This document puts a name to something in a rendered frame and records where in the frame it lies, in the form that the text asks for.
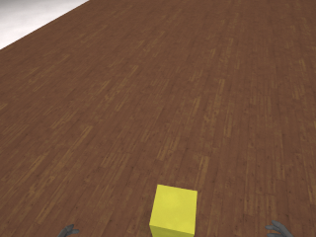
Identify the carton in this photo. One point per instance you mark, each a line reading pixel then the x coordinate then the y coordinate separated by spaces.
pixel 174 212

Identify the left robot hand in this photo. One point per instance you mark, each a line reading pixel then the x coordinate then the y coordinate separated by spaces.
pixel 68 230

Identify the right robot hand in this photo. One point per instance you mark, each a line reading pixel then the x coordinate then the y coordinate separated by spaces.
pixel 278 227

